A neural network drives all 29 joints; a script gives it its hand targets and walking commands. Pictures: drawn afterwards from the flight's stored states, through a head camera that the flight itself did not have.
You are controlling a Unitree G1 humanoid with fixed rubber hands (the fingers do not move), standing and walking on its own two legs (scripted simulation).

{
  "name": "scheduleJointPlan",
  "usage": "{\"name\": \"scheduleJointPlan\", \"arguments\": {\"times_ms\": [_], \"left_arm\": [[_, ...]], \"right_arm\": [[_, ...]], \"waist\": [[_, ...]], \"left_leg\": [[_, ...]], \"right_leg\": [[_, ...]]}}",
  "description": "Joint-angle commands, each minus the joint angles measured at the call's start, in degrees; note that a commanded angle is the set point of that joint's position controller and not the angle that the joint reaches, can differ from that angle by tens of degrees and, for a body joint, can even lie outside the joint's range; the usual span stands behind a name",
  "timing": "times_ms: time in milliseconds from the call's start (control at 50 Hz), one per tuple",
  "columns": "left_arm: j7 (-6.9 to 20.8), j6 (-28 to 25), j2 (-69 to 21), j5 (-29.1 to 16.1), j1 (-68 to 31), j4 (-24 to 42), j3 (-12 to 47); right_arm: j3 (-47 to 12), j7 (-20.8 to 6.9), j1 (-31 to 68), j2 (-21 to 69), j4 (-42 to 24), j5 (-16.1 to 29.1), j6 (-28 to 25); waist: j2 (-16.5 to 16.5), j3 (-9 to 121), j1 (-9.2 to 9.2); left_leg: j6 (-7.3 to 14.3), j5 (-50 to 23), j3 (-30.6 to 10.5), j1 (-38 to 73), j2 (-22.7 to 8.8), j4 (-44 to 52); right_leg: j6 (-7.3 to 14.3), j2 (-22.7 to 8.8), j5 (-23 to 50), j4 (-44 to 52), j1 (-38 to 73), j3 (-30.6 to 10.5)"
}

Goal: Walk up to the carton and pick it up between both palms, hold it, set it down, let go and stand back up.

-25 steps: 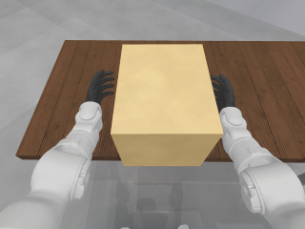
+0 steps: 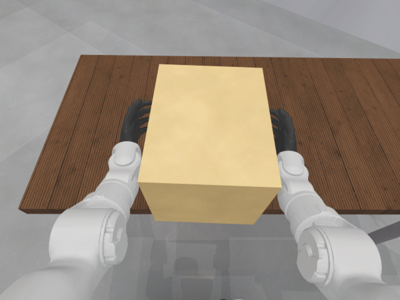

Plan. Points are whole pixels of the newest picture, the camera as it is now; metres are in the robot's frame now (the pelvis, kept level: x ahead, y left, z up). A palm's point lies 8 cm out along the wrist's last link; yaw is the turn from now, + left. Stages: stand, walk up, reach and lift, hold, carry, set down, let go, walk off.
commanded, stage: reach and lift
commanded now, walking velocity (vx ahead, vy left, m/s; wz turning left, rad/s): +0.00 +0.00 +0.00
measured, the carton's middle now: (207, 146) +0.45 -0.03 -0.01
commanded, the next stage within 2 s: none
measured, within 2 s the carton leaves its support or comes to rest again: leaves its support in 1.40 s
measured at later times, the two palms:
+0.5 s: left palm (129, 143) +0.44 +0.13 +0.04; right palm (286, 154) +0.39 -0.18 +0.03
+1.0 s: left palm (129, 143) +0.44 +0.13 +0.04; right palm (286, 155) +0.39 -0.18 +0.03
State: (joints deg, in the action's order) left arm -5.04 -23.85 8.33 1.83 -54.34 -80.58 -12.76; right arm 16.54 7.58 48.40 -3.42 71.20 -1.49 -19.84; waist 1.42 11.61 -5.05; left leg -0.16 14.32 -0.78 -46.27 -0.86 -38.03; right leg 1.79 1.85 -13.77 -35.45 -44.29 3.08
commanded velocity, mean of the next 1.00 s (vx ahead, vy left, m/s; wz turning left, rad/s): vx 0.00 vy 0.00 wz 0.00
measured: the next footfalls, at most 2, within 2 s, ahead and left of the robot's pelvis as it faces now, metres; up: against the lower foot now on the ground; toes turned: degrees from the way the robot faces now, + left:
none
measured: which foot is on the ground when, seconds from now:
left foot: down 0.00-1.00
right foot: down 0.00-1.00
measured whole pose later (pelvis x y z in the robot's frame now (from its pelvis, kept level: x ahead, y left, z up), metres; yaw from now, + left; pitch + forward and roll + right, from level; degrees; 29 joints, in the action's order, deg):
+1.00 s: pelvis +0.03 +0.01 +0.03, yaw +0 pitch +15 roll -1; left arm -2.8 -24.4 1.5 18.0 -42.4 -68.6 -24.0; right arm 31.1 3.6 35.1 2.1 59.8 -21.8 -24.9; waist 0.8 5.3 -3.9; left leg 0.6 10.7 0.9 -28.0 -0.8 -23.5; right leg 1.0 1.5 -8.7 -18.5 -25.0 2.9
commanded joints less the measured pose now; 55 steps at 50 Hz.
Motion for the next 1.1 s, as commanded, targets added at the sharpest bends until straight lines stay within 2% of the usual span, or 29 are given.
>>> {"name": "scheduleJointPlan", "arguments": {"times_ms": [0,40,80,120,180,220,240,260,280,340,400,440,480,500,560,600,640,720,740,780,820,900,920,960,980,1000,1020,1060,1080], "left_arm": [[5.8,-3.7,-14.7,8.4,-27.5,8.0,0.2],[8.7,-4.9,-26.3,13.5,-26.2,4.2,0.5],[9.6,-5.3,-31.2,16.5,-24.7,3.4,0.1],[9.6,-5.3,-31.4,17.2,-21.4,2.5,-0.8],[9.7,-5.0,-30.9,18.3,-19.5,2.7,-2.7],[9.2,-4.8,-31.1,18.4,-19.2,4.9,-2.6],[9.1,-4.8,-31.4,18.2,-19.7,5.7,-2.3],[9.0,-5.0,-32.3,17.6,-20.9,7.4,-0.9],[8.7,-5.0,-31.9,18.6,-19.5,7.0,-1.4],[8.3,-4.5,-33.2,18.7,-18.0,8.0,-0.8],[8.1,-3.6,-34.1,19.1,-16.3,8.1,-0.6],[7.8,-3.7,-34.1,19.6,-16.8,9.4,-0.9],[7.6,-3.7,-35.3,19.1,-16.5,10.4,-0.1],[7.6,-3.4,-34.9,19.5,-15.8,9.7,-0.4],[7.9,-3.0,-34.5,20.0,-14.9,9.9,-0.8],[8.1,-2.4,-34.9,19.8,-14.7,10.5,-0.5],[7.6,-2.1,-35.0,19.4,-14.7,11.2,-0.1],[7.3,-2.1,-36.4,20.0,-13.8,10.9,0.1],[7.4,-1.8,-35.9,20.6,-11.8,9.8,-0.8],[7.6,-1.4,-36.1,20.4,-12.1,11.0,-0.2],[7.5,-1.6,-36.9,19.1,-13.3,12.4,1.5],[7.5,-1.7,-36.4,19.4,-13.0,12.1,1.4],[7.5,-1.8,-36.6,20.2,-13.0,11.7,0.7],[7.4,-2.0,-36.4,19.9,-13.6,12.0,1.1],[7.2,-2.0,-37.8,19.4,-14.2,12.4,1.8],[7.0,-2.2,-37.3,19.3,-15.0,12.9,1.7],[7.0,-2.5,-37.4,18.5,-15.4,13.7,2.4],[7.1,-2.2,-37.2,19.2,-13.7,12.0,1.5],[7.0,-2.7,-37.6,19.0,-15.0,14.1,1.9]], "right_arm": [[-0.4,-5.0,24.8,18.2,-8.8,-11.3,-4.1],[0.5,-8.6,23.7,30.8,-8.5,-19.6,-5.2],[1.8,-11.2,21.1,35.0,-7.3,-23.8,-5.9],[2.1,-12.0,18.7,34.2,-6.9,-25.4,-6.2],[1.5,-12.3,17.4,34.9,-7.7,-26.6,-6.1],[1.7,-12.5,16.6,34.4,-7.6,-27.5,-6.6],[1.7,-12.6,17.0,34.7,-9.0,-27.3,-7.0],[1.5,-12.4,16.6,35.3,-8.6,-27.6,-7.3],[0.9,-12.3,15.6,36.4,-7.5,-27.5,-7.3],[0.2,-12.4,15.7,36.6,-8.5,-26.6,-7.9],[0.1,-12.3,14.8,36.2,-8.4,-27.3,-7.9],[-0.3,-12.2,15.4,37.0,-9.9,-27.2,-7.9],[0.0,-12.0,14.9,36.5,-9.8,-27.1,-8.1],[0.0,-11.9,14.8,36.5,-9.5,-26.9,-8.0],[-1.4,-11.8,14.6,37.4,-10.6,-26.5,-7.9],[-0.7,-11.6,13.8,37.1,-9.8,-26.4,-7.8],[-0.6,-11.9,14.8,36.7,-10.6,-25.4,-7.6],[-1.3,-11.4,15.3,36.6,-11.4,-26.0,-8.5],[-1.6,-11.4,14.8,37.1,-11.4,-25.4,-8.4],[-1.5,-11.4,14.2,36.7,-10.7,-25.3,-8.3],[-2.2,-11.3,14.9,36.7,-10.9,-24.3,-8.8],[-2.5,-11.1,14.0,36.6,-10.9,-25.6,-8.8],[-1.8,-11.1,14.2,36.9,-10.2,-25.3,-8.5],[-2.8,-11.1,15.0,37.2,-11.7,-25.3,-8.9],[-1.8,-11.0,15.3,37.0,-11.4,-25.7,-9.0],[-2.1,-11.1,15.9,36.9,-11.4,-25.4,-9.0],[-3.2,-11.1,15.5,37.6,-12.1,-25.4,-9.4],[-1.8,-11.0,15.8,35.8,-11.5,-26.0,-9.5],[-2.7,-11.0,15.6,36.2,-11.3,-26.2,-10.0]], "waist": [[2.7,35.8,0.07],[3.1,33.3,0.12],[5.0,31.2,0.12],[3.2,28.8,-0.23],[1.0,25.9,0.50],[0.3,25.0,0.28],[-0.2,25.8,0.48],[1.1,26.1,-0.29],[1.2,25.0,0.51],[2.2,25.7,0.98],[0.7,24.3,0.97],[0.8,25.7,1.49],[1.4,25.2,0.85],[1.7,25.6,1.39],[-0.2,24.1,1.64],[0.4,22.9,0.76],[1.6,23.9,2.01],[0.5,23.7,1.42],[0.6,21.9,2.53],[1.7,22.6,1.58],[2.3,24.7,1.96],[0.4,24.1,1.33],[0.9,23.6,2.23],[0.8,25.0,1.79],[1.1,25.6,0.90],[1.5,26.0,1.83],[0.4,27.7,1.45],[0.7,25.4,1.70],[0.2,26.6,1.21]], "left_leg": [[-2.8,-15.8,2.8,20.2,1.4,4.7],[-2.8,-16.3,3.4,22.5,1.0,6.4],[-3.2,-18.3,3.4,25.3,0.6,7.1],[-2.9,-20.5,3.4,24.8,0.6,7.6],[-2.2,-15.4,3.7,21.4,0.7,11.3],[-2.2,-17.4,3.8,23.7,0.5,12.2],[-2.1,-17.1,3.9,24.1,0.7,12.3],[-2.4,-17.8,4.0,24.2,0.5,12.2],[-2.6,-19.3,4.6,24.8,0.4,12.2],[-2.8,-21.6,4.6,26.5,0.1,12.0],[-2.6,-20.7,4.6,27.2,-0.2,13.1],[-2.4,-20.4,4.6,26.9,-0.1,13.3],[-3.0,-22.3,4.2,29.1,-0.2,13.0],[-3.0,-22.7,4.4,27.9,-0.3,12.9],[-2.0,-20.2,4.6,25.5,0.1,14.4],[-2.1,-19.2,4.1,25.3,-0.2,15.0],[-2.8,-21.8,4.2,26.7,-0.4,14.3],[-3.0,-23.4,3.8,28.8,-0.4,13.7],[-2.7,-24.3,3.9,28.4,-0.5,14.0],[-2.6,-24.0,4.2,28.0,-0.3,14.1],[-3.1,-24.4,4.0,27.7,-0.4,13.9],[-2.6,-23.1,3.9,26.9,-0.2,14.7],[-2.9,-21.8,4.0,26.3,-0.2,15.1],[-2.3,-23.2,4.0,26.8,-0.1,14.9],[-2.8,-22.6,3.6,28.1,-0.3,15.1],[-2.9,-22.3,3.8,28.2,-0.3,14.7],[-2.5,-24.0,3.8,28.3,-0.4,14.3],[-2.7,-22.8,3.6,28.5,-0.4,14.9],[-2.9,-23.9,4.0,29.1,-0.5,14.5]], "right_leg": [[-2.3,-2.2,26.7,3.1,28.3,-0.6],[-2.1,-2.2,27.1,4.9,28.6,0.5],[-1.2,-1.9,28.7,6.1,29.4,0.8],[-1.5,-2.1,33.0,6.7,33.1,0.6],[-2.4,-2.5,31.6,7.3,37.5,0.5],[-2.8,-1.9,32.9,8.1,37.1,1.1],[-2.7,-2.1,32.6,8.6,37.1,0.7],[-2.6,-2.1,33.4,8.9,37.5,0.7],[-2.7,-2.2,33.9,9.0,37.4,0.9],[-2.3,-2.0,35.3,9.3,37.9,1.1],[-2.3,-1.7,34.1,10.5,38.6,1.2],[-2.2,-1.7,33.2,10.7,38.0,1.2],[-1.9,-1.6,33.3,11.4,37.6,1.5],[-1.8,-1.8,33.5,11.1,37.9,1.3],[-2.4,-2.3,35.8,11.2,41.1,0.5],[-2.1,-2.3,35.6,11.5,42.0,0.5],[-1.6,-2.1,34.1,11.8,39.9,1.0],[-1.6,-1.6,34.5,12.3,39.7,1.3],[-1.6,-1.7,35.7,12.4,40.1,0.8],[-1.7,-2.2,36.7,12.3,40.5,0.8],[-1.8,-1.9,36.3,12.1,40.5,1.0],[-1.6,-2.0,37.1,12.5,41.5,0.8],[-1.9,-2.3,36.1,12.3,41.7,1.3],[-1.8,-2.1,37.3,12.5,41.9,0.8],[-1.5,-1.9,35.5,12.7,40.6,1.3],[-1.5,-1.8,34.0,12.8,39.9,1.1],[-1.5,-1.7,36.6,12.4,40.4,1.1],[-1.5,-1.9,35.2,13.1,39.6,1.3],[-1.7,-1.5,36.3,12.9,39.9,1.6]]}}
